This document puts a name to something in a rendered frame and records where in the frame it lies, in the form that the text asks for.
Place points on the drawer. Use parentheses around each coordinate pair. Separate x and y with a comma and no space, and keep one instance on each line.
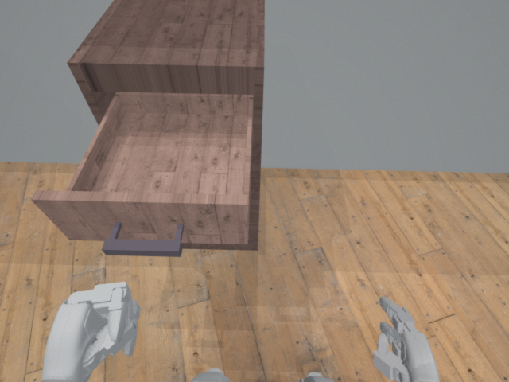
(158,160)

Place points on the handle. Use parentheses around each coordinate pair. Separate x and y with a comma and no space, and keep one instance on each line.
(169,248)

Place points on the left robot hand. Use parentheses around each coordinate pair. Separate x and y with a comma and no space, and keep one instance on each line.
(107,313)

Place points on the right robot hand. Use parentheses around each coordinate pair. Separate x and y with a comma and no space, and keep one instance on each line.
(412,358)

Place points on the cabinet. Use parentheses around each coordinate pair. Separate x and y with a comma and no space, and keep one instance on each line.
(179,46)

